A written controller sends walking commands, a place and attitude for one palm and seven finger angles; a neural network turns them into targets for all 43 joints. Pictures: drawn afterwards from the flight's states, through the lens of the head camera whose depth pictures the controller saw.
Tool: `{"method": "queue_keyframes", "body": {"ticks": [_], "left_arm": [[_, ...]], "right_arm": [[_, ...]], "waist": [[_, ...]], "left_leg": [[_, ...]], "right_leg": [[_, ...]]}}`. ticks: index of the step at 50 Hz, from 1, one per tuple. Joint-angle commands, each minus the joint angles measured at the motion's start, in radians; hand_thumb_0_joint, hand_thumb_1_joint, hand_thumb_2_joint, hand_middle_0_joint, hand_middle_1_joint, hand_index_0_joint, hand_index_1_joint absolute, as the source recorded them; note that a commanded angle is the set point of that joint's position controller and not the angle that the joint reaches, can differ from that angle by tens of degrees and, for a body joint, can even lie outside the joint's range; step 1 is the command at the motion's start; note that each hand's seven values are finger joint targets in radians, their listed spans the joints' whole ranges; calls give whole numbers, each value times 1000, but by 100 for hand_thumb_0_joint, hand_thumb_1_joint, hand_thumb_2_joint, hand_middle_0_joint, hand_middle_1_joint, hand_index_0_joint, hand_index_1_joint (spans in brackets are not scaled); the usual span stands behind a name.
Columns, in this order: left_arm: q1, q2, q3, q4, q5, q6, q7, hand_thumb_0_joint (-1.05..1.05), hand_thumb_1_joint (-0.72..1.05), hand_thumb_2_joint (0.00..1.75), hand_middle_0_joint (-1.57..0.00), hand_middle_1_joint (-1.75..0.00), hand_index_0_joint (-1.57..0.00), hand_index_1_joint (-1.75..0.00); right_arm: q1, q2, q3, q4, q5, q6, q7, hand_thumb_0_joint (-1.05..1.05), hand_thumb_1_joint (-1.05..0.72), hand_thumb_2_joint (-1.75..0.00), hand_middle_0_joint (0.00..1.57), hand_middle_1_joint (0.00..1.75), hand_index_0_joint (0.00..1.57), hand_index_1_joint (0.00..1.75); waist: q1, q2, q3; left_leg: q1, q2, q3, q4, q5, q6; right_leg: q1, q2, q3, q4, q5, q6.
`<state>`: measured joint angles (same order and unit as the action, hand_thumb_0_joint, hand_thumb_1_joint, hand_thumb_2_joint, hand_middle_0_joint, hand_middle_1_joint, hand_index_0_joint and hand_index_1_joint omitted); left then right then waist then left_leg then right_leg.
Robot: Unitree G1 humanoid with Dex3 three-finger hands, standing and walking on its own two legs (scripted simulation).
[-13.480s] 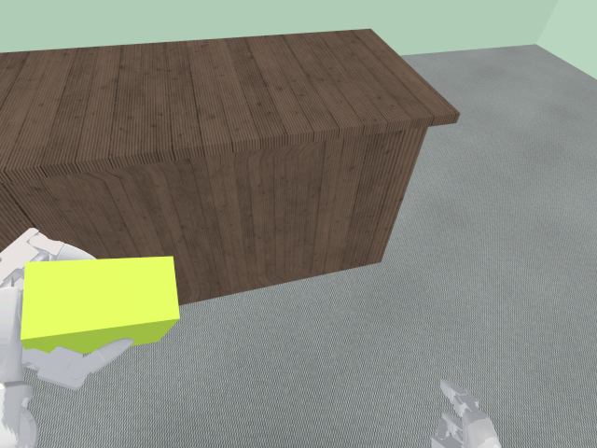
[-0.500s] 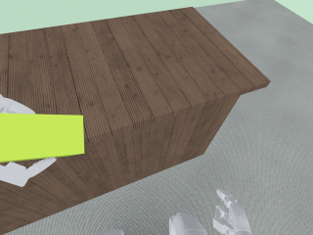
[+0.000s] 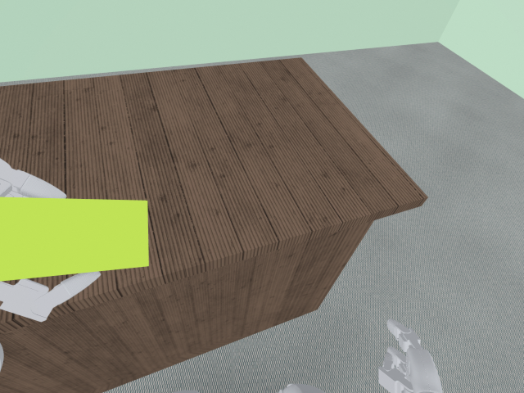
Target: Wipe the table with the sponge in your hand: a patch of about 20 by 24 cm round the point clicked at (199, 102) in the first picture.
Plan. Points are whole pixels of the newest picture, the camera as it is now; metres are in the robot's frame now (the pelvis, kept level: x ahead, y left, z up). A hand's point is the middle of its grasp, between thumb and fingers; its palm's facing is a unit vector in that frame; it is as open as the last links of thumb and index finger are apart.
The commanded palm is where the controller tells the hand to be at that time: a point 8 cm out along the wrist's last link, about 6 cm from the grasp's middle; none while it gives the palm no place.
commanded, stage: come to a stop and stand still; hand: left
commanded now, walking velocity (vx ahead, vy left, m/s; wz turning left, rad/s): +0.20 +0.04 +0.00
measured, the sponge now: (92, 238) +0.23 +0.21 +0.18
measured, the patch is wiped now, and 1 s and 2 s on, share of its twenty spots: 0.00 0.00 0.00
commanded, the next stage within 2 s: none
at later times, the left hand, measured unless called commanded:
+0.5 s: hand (108, 224) +0.24 +0.19 +0.20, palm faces +0.42 -0.78 -0.47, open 10.6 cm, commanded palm +0.18 +0.23 +0.20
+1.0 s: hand (4, 253) +0.21 +0.28 +0.18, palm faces +0.43 -0.80 -0.43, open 10.6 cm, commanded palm +0.14 +0.29 +0.20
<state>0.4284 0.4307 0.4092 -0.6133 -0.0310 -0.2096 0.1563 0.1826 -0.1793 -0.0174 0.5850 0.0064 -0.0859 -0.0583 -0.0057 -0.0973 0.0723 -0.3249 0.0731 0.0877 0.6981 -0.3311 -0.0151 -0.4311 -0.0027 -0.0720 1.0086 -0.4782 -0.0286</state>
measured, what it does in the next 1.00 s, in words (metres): steps on the spot: left foot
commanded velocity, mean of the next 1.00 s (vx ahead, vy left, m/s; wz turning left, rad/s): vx -0.06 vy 0.06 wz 0.00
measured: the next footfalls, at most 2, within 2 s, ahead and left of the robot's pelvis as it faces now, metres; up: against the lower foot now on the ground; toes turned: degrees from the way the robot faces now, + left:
left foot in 0.52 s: +0.09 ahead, +0.09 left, +0.00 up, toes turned +6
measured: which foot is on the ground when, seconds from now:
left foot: down 0.00-0.16, up 0.18-0.50, down 0.52-1.00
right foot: down 0.00-1.00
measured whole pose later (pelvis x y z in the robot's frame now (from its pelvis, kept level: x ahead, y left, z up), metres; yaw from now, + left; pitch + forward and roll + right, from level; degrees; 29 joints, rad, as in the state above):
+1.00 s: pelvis -0.01 +0.01 +0.02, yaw +0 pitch -5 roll -1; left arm 0.36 0.41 0.40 -0.38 0.00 -0.23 0.10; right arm 0.28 -0.15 0.04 0.59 0.01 -0.16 0.00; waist 0.02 -0.02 0.09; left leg -0.26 0.00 0.11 0.54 -0.21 0.06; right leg -0.29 -0.01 -0.01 0.54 -0.27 0.00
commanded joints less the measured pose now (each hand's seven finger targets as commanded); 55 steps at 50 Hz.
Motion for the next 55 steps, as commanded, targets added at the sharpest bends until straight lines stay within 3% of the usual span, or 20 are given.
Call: {"method": "queue_keyframes", "body": {"ticks": [1,5,6,8,10,12,15,23,27,28,29,30,31,32,36,39,41,47,52,55], "left_arm": [[-79,133,101,-203,-8,-67,5,0,10,130,-120,-160,-120,-160],[10,88,67,-103,-14,-37,5,0,10,130,-120,-160,-120,-160],[14,85,52,-73,-16,-29,7,0,10,130,-120,-160,-120,-160],[-20,139,86,-43,-10,-22,17,0,10,130,-120,-160,-120,-160],[-47,146,83,-75,-15,-25,13,0,10,130,-120,-160,-120,-160],[-1,165,116,-114,-20,-34,25,0,10,130,-120,-160,-120,-160],[41,165,139,-124,-11,-47,34,0,10,130,-120,-160,-120,-160],[85,133,108,-178,-20,-7,52,0,10,130,-120,-160,-120,-160],[74,131,89,-175,-17,-9,50,0,10,130,-120,-160,-120,-160],[-810,749,568,-77,91,-104,21,0,10,130,-120,-160,-120,-160],[-265,225,154,347,7,-61,-35,0,10,130,-120,-160,-120,-160],[-234,217,142,157,-3,-85,-21,0,10,130,-120,-160,-120,-160],[-244,90,30,229,-22,-78,-26,0,10,130,-120,-160,-120,-160],[-308,142,40,138,-17,-92,-27,0,10,130,-120,-160,-120,-160],[-123,59,-48,-18,-15,-94,-36,0,10,130,-120,-160,-120,-160],[-132,115,35,-49,11,-90,-24,0,10,130,-120,-160,-120,-160],[-137,212,147,-48,12,-90,-11,0,10,130,-120,-160,-120,-160],[-202,152,127,-21,16,-103,-31,0,10,130,-120,-160,-120,-160],[-208,49,5,12,24,-85,-51,0,10,130,-120,-160,-120,-160],[-223,37,-20,27,36,-72,-48,0,10,130,-120,-160,-120,-160]], "right_arm": [[-57,-120,-23,-130,13,-65,8,0,-90,-90,20,30,20,30],[-9,-127,-18,-137,16,-72,22,0,-90,-90,20,30,20,30],[-9,-110,-10,-134,20,-74,18,0,-90,-90,20,30,20,30],[-18,-91,4,-143,9,-80,15,0,-90,-90,20,30,20,30],[-38,-116,-7,-135,16,-84,9,0,-90,-90,20,30,20,30],[-69,-97,12,-129,16,-70,1,0,-90,-90,20,30,20,30],[-82,-82,27,-135,2,-48,-9,0,-90,-90,20,30,20,30],[-46,-107,-11,-148,5,-25,-10,0,-90,-90,20,30,20,30],[-57,-144,-26,-160,18,-30,-25,0,-90,-90,20,30,20,30],[74,-162,-65,-98,-50,-137,-23,0,-90,-90,20,30,20,30],[44,-81,-25,-93,-20,-137,-4,0,-90,-90,20,30,20,30],[51,-98,-25,-140,12,-123,16,0,-90,-90,20,30,20,30],[12,-107,-14,-107,29,-125,27,0,-90,-90,20,30,20,30],[3,-147,-34,-118,21,-127,26,0,-90,-90,20,30,20,30],[-57,-141,-13,-162,21,-144,46,0,-90,-90,20,30,20,30],[-64,-155,-5,-189,25,-144,52,0,-90,-90,20,30,20,30],[-68,-154,-10,-191,25,-141,47,0,-90,-90,20,30,20,30],[-47,-137,-10,-175,10,-143,49,0,-90,-90,20,30,20,30],[-23,-143,-13,-145,13,-162,63,0,-90,-90,20,30,20,30],[-26,-144,-15,-135,13,-161,62,0,-90,-90,20,30,20,30]], "waist": [[9,403,-101],[20,275,-186],[8,177,-194],[2,-107,-210],[17,-139,-184],[18,-68,-172],[24,-38,-220],[13,-31,-248],[26,153,-238],[102,125,-22],[31,103,-130],[41,100,-91],[16,146,-164],[19,169,-200],[44,179,-123],[50,184,-83],[52,174,-91],[30,298,-98],[26,158,-82],[29,153,-46]], "left_leg": [[162,214,-232,-321,272,186],[42,115,-51,-118,297,78],[27,68,-12,-52,242,47],[-165,-68,-7,172,-94,-18],[-164,-33,-97,294,-168,-14],[-199,-8,-131,281,-150,-10],[-127,-38,-76,157,-79,-13],[75,-60,-38,-167,132,2],[132,94,-170,-262,303,63],[-36,68,19,-151,295,40],[24,-51,-62,-93,149,7],[36,-50,-37,-103,71,-10],[109,-48,-28,-183,101,-1],[158,-55,-13,-208,74,7],[120,5,-87,-355,-73,54],[-171,95,-182,-528,-340,83],[-158,99,-159,-515,-294,82],[-180,104,-151,-510,-392,86],[-106,58,-112,-430,-340,62],[-122,45,-109,-422,-360,62]], "right_leg": [[-142,-50,21,-68,52,21],[256,4,-60,-523,291,36],[316,-35,-7,-581,406,30],[412,-298,340,-624,827,-85],[356,-353,389,-632,862,-111],[389,-370,340,-572,933,-135],[389,-305,212,-539,960,-98],[300,-303,211,-527,706,-57],[200,-137,133,-496,342,17],[64,-117,154,-593,358,20],[90,-215,340,-586,458,-81],[119,-247,386,-669,530,-72],[207,-248,313,-623,567,-81],[185,-213,262,-628,417,-53],[155,-83,154,-634,18,-3],[340,-5,44,-434,87,32],[344,4,27,-411,148,35],[367,9,26,-423,158,25],[307,9,64,-530,118,15],[275,8,97,-555,72,12]]}}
